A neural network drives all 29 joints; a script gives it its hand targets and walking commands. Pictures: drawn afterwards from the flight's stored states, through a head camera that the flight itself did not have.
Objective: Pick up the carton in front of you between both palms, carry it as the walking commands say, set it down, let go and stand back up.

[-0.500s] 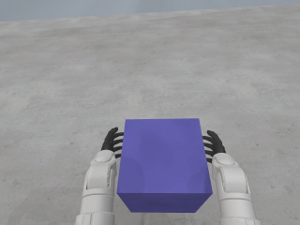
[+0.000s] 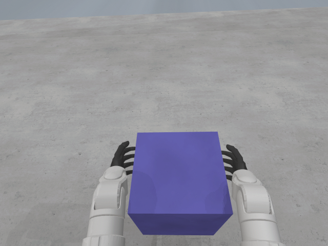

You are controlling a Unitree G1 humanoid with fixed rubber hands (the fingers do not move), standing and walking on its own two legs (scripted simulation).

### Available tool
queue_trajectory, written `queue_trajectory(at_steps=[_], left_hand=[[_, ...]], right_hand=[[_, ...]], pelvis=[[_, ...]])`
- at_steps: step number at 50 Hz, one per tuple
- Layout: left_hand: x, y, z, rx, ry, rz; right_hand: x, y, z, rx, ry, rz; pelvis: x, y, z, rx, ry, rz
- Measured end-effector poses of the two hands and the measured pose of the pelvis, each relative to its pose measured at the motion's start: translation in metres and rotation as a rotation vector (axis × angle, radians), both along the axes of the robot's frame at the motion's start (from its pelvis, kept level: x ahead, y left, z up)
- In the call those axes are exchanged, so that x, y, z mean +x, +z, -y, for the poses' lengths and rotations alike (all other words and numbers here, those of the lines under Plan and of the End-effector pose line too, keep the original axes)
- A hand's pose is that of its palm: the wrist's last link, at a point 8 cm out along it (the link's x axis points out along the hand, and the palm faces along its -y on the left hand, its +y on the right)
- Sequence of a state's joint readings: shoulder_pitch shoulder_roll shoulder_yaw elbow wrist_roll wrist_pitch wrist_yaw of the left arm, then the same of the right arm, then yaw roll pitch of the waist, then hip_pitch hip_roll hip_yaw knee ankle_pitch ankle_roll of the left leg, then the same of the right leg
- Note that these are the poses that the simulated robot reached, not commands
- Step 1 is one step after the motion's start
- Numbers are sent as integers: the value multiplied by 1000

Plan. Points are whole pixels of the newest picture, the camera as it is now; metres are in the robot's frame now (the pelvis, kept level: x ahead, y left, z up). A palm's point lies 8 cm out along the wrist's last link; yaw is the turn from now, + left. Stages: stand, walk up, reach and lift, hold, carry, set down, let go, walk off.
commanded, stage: carry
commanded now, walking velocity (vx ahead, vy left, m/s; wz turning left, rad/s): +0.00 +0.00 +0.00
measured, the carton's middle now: (177, 187) +0.29 +0.00 -0.05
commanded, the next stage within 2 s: hold in 1.24 s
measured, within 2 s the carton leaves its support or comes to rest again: neither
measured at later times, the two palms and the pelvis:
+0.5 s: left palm (111, 183) +0.25 +0.16 +0.05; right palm (240, 187) +0.24 -0.14 +0.04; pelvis -0.04 +0.01 +0.00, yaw +0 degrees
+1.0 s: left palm (106, 187) +0.24 +0.17 +0.05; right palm (236, 192) +0.23 -0.13 +0.04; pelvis -0.05 +0.02 +0.00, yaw +0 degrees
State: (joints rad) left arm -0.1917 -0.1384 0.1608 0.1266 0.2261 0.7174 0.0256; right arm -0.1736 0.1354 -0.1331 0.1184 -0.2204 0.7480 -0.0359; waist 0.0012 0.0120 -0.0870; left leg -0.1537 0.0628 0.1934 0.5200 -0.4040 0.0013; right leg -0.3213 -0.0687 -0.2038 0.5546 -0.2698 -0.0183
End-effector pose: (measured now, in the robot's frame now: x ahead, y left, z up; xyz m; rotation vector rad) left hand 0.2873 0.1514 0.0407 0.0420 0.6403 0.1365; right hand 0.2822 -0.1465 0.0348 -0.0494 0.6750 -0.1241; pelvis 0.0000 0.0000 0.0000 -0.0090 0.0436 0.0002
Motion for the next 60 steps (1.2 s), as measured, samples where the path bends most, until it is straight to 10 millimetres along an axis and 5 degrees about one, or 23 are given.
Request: queue_trajectory(at_steps=[26,60], left_hand=[[-39,6,-8,-3,1,-2],[-50,5,-21,-4,3,-2]], right_hand=[[-39,7,-8,1,-1,-2],[-49,6,-21,0,0,-2]], pelvis=[[-41,3,-8,6,-1,21],[-53,2,-21,3,0,23]])
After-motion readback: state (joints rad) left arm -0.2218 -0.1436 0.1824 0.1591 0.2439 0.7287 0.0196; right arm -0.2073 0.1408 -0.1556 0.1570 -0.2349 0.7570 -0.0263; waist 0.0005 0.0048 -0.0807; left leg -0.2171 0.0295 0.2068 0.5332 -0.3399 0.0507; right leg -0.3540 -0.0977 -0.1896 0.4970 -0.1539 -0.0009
